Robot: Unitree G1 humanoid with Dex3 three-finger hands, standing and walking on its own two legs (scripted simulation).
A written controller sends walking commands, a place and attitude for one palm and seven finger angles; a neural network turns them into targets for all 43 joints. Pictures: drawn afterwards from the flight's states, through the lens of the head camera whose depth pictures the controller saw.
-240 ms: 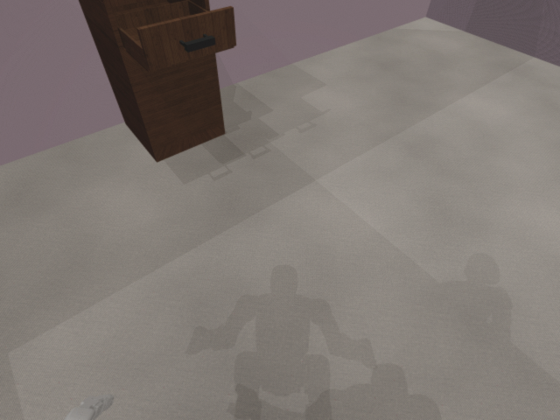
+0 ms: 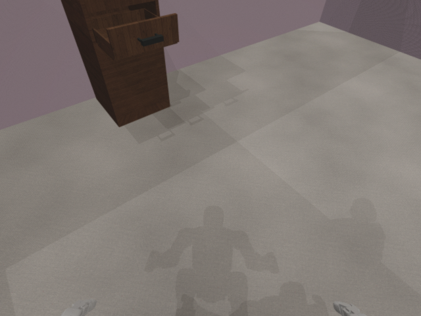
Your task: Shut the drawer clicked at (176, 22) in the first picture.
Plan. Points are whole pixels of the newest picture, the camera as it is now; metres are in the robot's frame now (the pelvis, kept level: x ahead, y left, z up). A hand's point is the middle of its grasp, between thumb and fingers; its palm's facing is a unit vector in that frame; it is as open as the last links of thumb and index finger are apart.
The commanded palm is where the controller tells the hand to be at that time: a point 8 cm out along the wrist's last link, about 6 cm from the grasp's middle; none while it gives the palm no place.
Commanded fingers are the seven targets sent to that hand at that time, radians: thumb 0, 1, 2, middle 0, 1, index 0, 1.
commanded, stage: stand and wait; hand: left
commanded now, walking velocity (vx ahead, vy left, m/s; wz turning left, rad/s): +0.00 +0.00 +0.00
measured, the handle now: (150, 38) +1.38 +0.40 -0.08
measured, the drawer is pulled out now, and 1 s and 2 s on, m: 0.25 0.25 0.25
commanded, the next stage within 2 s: look at it before walking up in 0.74 s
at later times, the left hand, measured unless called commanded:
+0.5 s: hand out of the picture +0.06 +0.24 -0.15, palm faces -0.02 -0.94 -0.34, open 7.4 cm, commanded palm none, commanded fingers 0.00 0.90 0.90 -0.20 -0.30 -0.20 -0.30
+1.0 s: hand out of the picture +0.05 +0.23 -0.15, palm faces -0.03 -0.94 -0.33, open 7.4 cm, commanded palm none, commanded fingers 0.00 0.90 0.90 -0.20 -0.30 -0.20 -0.30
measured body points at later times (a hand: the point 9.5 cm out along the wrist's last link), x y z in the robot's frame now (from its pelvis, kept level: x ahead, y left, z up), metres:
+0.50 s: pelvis -0.02 -0.01 +0.01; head -0.01 -0.01 +0.46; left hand +0.06 +0.29 -0.12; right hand +0.06 -0.31 -0.13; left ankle -0.03 +0.11 -0.74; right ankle -0.03 -0.13 -0.74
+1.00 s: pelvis -0.03 -0.02 +0.01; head -0.03 -0.02 +0.46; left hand +0.05 +0.28 -0.12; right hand +0.04 -0.31 -0.13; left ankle -0.03 +0.11 -0.74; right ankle -0.03 -0.13 -0.74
